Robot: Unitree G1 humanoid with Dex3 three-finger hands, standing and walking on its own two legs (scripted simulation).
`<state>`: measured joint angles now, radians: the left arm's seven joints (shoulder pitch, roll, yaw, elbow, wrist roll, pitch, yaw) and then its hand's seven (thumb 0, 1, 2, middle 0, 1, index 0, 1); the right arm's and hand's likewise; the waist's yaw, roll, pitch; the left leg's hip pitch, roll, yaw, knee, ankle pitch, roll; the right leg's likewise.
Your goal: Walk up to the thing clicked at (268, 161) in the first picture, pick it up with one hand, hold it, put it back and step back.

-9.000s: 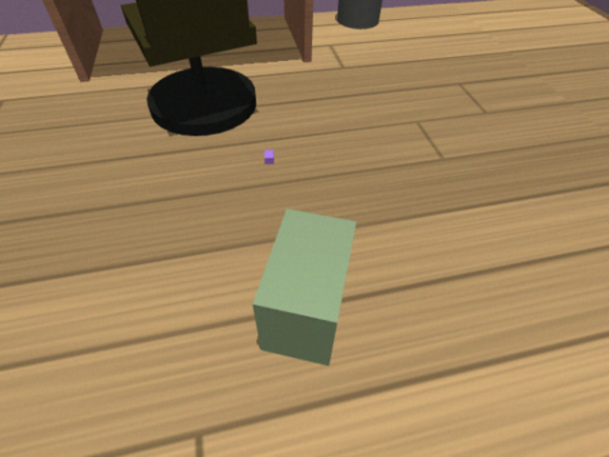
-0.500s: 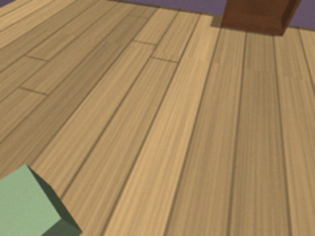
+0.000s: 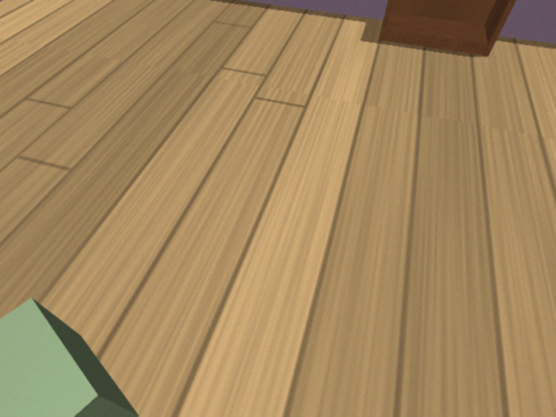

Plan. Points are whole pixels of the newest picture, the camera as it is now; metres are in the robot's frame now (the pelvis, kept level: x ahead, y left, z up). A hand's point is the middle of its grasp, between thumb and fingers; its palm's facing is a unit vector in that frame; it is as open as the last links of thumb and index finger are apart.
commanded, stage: stand
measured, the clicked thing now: out of the picture +0.53 +1.46 -0.76
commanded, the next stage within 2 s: walk up in 1.90 s
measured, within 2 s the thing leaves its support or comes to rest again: neither
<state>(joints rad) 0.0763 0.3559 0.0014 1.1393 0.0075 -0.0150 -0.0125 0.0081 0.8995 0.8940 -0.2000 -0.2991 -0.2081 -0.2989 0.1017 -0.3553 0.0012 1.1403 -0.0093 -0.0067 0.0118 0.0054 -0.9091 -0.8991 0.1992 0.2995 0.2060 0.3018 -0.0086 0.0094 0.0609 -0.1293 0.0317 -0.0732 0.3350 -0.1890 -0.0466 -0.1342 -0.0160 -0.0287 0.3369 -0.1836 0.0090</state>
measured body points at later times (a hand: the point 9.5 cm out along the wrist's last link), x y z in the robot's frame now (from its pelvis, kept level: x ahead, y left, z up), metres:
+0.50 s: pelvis +0.01 +0.00 +0.00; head +0.02 +0.00 +0.45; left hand +0.09 +0.30 -0.13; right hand +0.09 -0.30 -0.13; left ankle +0.00 +0.15 -0.75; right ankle +0.00 -0.12 -0.75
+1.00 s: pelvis +0.00 +0.00 +0.00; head +0.02 -0.01 +0.45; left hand +0.08 +0.30 -0.13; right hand +0.07 -0.30 -0.14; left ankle +0.00 +0.15 -0.75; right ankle +0.00 -0.12 -0.75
